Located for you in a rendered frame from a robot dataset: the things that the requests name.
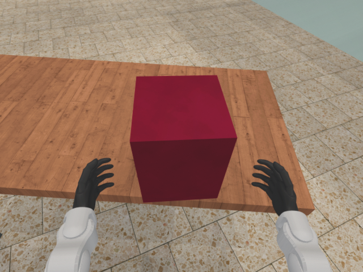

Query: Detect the left robot hand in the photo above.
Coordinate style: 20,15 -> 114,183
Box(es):
73,158 -> 114,210

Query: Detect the right robot hand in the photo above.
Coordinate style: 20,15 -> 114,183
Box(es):
251,159 -> 298,216

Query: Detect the table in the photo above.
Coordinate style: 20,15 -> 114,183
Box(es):
0,54 -> 315,238

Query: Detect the robot right forearm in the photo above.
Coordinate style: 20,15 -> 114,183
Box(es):
276,211 -> 333,272

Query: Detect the robot left forearm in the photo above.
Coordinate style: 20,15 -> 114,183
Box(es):
44,207 -> 98,272

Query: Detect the carton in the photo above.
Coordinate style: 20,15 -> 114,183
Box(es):
130,75 -> 237,203

